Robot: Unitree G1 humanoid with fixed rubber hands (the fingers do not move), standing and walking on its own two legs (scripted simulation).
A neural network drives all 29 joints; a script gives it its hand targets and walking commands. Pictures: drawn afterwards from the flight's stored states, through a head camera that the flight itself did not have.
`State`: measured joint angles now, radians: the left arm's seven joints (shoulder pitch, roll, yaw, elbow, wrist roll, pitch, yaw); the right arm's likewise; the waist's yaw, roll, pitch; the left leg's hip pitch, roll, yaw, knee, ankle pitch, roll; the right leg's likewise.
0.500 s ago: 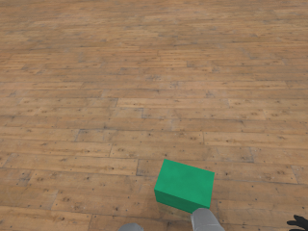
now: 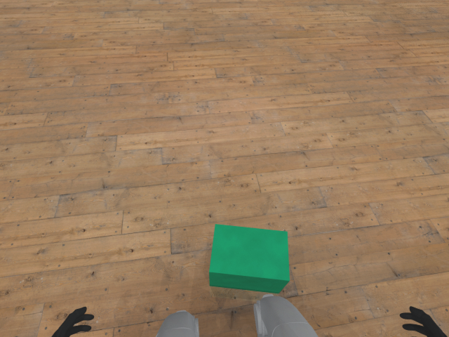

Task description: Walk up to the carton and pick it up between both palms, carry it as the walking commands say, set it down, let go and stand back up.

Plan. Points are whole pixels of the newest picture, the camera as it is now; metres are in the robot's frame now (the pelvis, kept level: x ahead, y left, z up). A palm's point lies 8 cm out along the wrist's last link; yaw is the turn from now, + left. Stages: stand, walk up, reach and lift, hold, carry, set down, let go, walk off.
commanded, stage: walk up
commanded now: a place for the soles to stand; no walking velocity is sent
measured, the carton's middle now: (247, 259) +0.44 -0.08 -0.62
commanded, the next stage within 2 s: none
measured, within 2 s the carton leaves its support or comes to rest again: neither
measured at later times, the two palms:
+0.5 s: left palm (84, 321) +0.15 +0.28 -0.09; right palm out of the picture +0.03 -0.34 -0.09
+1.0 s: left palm (96, 317) +0.16 +0.25 -0.08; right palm out of the picture +0.05 -0.36 -0.07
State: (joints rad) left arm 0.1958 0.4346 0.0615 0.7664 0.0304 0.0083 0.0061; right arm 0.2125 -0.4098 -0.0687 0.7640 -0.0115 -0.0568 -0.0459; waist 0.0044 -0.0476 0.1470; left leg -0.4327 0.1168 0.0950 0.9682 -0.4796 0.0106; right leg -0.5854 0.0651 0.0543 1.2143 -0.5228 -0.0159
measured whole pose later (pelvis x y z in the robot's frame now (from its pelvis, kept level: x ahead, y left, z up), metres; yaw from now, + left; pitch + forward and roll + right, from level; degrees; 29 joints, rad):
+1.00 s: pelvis +0.01 -0.03 +0.03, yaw -10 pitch -1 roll +1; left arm 0.09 0.38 0.02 1.04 0.02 -0.02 0.00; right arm 0.08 -0.40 -0.05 1.04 -0.01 -0.02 0.00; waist -0.01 -0.02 0.06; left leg -0.28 0.12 0.15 0.65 -0.34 -0.04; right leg -0.38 -0.01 0.08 0.69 -0.29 0.02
